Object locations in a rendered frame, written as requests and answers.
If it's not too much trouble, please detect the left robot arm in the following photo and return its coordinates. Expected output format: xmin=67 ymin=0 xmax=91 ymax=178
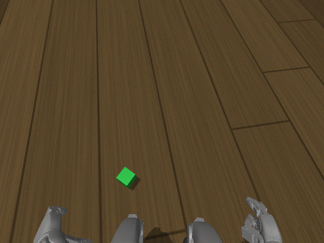
xmin=37 ymin=230 xmax=69 ymax=243

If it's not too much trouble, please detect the right robot hand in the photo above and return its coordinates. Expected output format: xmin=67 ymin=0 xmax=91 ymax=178
xmin=241 ymin=197 xmax=282 ymax=243

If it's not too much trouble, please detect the left robot hand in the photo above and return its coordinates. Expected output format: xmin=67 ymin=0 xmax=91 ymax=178
xmin=33 ymin=205 xmax=93 ymax=243

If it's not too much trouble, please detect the cube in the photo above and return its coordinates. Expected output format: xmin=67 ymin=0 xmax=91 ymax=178
xmin=116 ymin=167 xmax=136 ymax=188

